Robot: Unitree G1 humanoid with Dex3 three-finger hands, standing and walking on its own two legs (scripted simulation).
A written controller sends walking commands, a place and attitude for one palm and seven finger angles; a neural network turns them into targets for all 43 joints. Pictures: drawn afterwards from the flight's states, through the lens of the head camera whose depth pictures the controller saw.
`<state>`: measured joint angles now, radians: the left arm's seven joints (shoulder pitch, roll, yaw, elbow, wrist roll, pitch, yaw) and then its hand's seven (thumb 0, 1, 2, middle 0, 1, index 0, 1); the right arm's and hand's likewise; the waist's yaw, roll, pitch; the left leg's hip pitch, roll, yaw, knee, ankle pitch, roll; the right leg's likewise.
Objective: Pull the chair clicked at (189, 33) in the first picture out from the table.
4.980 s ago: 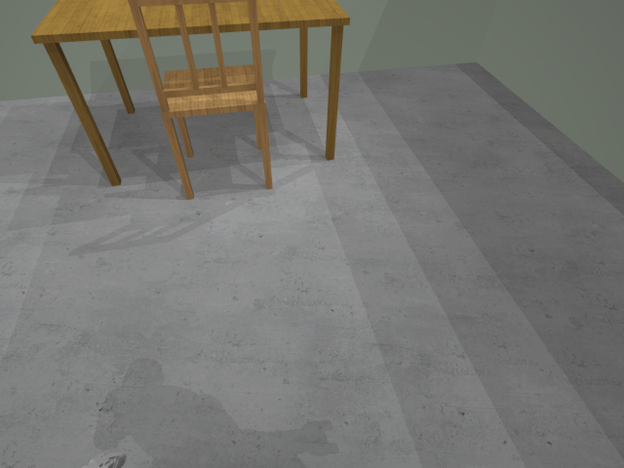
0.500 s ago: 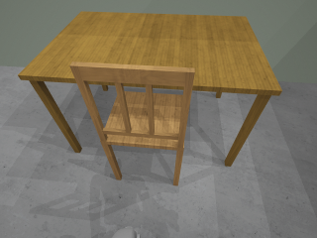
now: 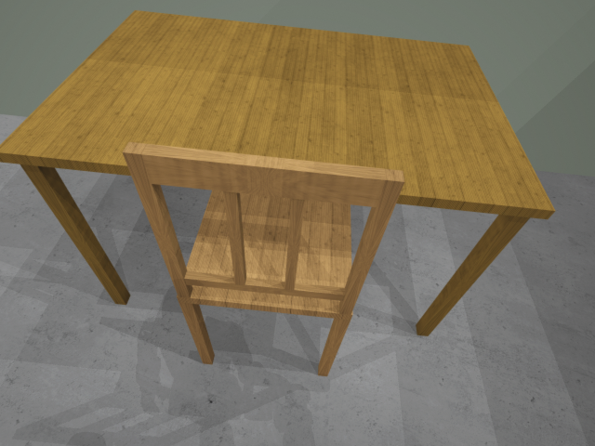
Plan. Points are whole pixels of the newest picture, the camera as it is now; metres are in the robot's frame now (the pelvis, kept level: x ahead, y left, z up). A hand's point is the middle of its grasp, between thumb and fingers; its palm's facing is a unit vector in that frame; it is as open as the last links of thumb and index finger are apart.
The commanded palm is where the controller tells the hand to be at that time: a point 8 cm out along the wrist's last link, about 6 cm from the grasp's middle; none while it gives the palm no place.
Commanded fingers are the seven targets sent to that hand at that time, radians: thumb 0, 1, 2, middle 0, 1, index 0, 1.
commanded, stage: come to a stop and stand still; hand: left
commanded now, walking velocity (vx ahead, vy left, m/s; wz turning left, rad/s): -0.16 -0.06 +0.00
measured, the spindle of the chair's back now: (236, 241) +0.47 +0.14 -0.08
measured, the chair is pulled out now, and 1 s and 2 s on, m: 0.00 0.00 0.00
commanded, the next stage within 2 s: look again from close up in 1.40 s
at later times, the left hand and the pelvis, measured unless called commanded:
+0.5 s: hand out of the picture +0.01 +0.13 -0.16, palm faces +0.05 -0.96 -0.27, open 7.3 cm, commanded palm none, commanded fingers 0.00 0.90 0.90 -0.20 -0.30 -0.20 -0.30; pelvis -0.03 -0.05 +0.00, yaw +0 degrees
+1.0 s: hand out of the picture -0.05 +0.16 -0.18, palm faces +0.03 -0.98 -0.19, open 7.4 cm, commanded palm none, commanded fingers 0.00 0.90 0.90 -0.20 -0.30 -0.20 -0.30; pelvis -0.05 -0.02 +0.00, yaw -1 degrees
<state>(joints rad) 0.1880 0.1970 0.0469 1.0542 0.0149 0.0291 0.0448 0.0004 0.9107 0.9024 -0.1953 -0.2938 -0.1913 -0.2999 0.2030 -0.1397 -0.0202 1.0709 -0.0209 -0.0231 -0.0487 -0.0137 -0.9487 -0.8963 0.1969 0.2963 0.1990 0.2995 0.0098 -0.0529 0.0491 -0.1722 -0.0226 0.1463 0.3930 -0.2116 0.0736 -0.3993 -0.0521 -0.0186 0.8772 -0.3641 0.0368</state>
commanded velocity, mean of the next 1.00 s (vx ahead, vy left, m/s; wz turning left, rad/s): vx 0.05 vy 0.02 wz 0.00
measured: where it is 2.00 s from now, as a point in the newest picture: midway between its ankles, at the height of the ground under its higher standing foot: outside the picture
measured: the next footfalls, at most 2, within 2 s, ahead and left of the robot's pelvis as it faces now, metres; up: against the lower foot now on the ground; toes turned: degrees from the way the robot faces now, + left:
right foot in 0.20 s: +0.03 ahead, -0.15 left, +0.00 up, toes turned -4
left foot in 0.68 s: -0.05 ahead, +0.09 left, +0.00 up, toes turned +3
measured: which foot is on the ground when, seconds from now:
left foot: down 0.00-0.24, up 0.26-0.66, down 0.68-1.00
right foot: up 0.00-0.18, down 0.20-0.68, up 0.70-1.00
